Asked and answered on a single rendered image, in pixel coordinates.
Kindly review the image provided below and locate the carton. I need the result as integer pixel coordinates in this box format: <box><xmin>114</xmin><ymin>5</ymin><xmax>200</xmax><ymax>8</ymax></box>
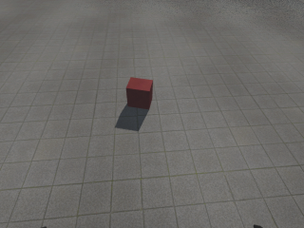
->
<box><xmin>126</xmin><ymin>77</ymin><xmax>153</xmax><ymax>110</ymax></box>

